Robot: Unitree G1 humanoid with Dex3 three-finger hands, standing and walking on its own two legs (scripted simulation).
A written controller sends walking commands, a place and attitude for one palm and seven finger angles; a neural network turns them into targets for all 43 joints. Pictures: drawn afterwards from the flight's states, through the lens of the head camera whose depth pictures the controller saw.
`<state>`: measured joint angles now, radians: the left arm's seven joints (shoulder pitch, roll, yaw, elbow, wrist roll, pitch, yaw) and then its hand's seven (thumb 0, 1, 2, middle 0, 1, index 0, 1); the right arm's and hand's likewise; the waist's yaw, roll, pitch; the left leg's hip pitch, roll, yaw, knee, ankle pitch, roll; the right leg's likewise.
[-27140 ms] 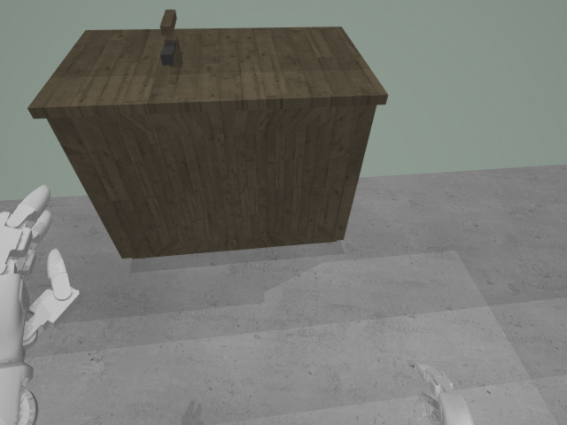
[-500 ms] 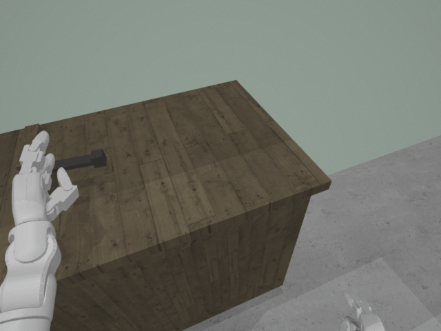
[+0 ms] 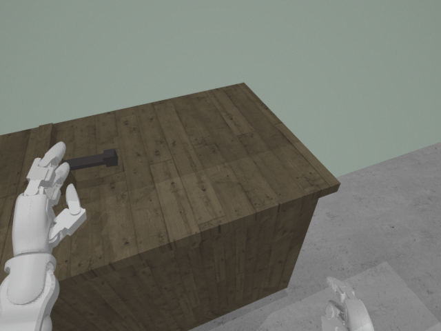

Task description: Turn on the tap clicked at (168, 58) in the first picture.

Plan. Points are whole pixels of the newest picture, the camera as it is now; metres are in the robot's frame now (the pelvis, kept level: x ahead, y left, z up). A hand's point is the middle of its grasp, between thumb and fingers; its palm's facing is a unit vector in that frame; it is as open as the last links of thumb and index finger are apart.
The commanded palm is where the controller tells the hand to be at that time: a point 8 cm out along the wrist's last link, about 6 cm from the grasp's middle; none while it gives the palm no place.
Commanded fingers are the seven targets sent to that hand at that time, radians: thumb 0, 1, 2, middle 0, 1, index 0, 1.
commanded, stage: draw the hand back beside the body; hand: left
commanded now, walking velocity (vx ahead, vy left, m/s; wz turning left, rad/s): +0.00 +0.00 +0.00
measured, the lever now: (110, 157) +0.43 +0.31 +0.08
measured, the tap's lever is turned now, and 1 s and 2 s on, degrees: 83 83 83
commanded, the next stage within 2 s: step back with the hand held close in 0.56 s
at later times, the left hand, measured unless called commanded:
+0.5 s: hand (68, 239) +0.19 +0.24 +0.15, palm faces +0.43 -0.84 -0.34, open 7.4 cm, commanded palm +0.15 +0.28 +0.16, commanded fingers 0.00 0.90 0.90 -0.20 -0.30 -0.20 -0.30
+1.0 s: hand (69, 246) +0.18 +0.24 +0.14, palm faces +0.33 -0.84 -0.43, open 7.4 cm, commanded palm +0.13 +0.29 +0.17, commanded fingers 0.00 0.90 0.90 -0.20 -0.30 -0.20 -0.30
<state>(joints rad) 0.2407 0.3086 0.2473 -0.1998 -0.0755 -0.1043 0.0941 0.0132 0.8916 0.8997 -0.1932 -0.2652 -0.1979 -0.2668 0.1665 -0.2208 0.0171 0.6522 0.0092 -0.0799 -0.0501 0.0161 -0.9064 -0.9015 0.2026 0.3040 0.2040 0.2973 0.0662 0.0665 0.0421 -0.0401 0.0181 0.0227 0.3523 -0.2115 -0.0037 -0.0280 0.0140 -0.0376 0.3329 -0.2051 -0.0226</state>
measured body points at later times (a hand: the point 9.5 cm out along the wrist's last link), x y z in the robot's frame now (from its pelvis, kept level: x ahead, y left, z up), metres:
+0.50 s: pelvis +0.00 +0.00 +0.00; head -0.03 -0.03 +0.45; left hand +0.16 +0.29 +0.17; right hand +0.20 -0.21 -0.08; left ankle -0.01 +0.12 -0.75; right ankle -0.01 -0.10 -0.75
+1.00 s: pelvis -0.03 +0.01 -0.01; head -0.01 -0.01 +0.44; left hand +0.16 +0.28 +0.17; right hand +0.16 -0.23 -0.09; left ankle +0.00 +0.12 -0.75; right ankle -0.01 -0.10 -0.75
